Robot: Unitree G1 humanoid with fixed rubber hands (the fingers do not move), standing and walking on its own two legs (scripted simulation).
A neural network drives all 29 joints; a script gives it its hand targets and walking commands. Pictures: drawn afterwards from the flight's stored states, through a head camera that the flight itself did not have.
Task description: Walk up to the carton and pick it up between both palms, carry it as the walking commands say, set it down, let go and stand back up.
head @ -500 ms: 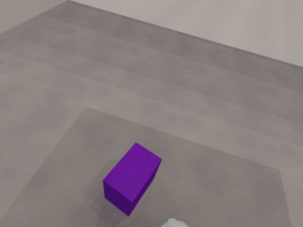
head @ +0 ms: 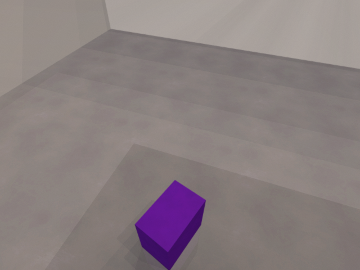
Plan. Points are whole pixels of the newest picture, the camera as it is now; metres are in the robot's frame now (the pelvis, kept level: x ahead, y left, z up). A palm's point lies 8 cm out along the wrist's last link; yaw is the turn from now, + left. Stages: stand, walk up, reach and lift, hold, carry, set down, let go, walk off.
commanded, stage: walk up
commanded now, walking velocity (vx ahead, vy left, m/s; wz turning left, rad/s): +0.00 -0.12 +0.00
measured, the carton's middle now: (172, 224) +0.51 +0.02 -0.63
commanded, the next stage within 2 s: none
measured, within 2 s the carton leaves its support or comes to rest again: neither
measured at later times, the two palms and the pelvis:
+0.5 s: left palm out of the picture +0.01 +0.14 -0.13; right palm out of the picture +0.04 -0.29 -0.15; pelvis +0.01 -0.08 +0.00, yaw -1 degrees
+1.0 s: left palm out of the picture +0.00 +0.15 -0.14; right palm out of the picture -0.02 -0.26 -0.15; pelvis +0.02 -0.06 +0.00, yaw +0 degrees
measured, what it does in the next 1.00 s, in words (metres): steps on the spot: right foot, then left foot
